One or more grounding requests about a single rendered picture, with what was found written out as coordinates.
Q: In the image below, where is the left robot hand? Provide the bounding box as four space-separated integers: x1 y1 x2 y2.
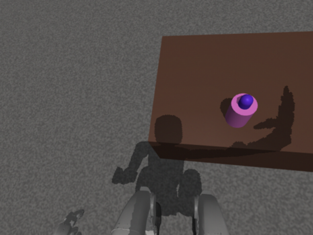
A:
52 209 85 235

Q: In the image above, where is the bottle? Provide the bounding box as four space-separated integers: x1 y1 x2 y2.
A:
225 94 258 128

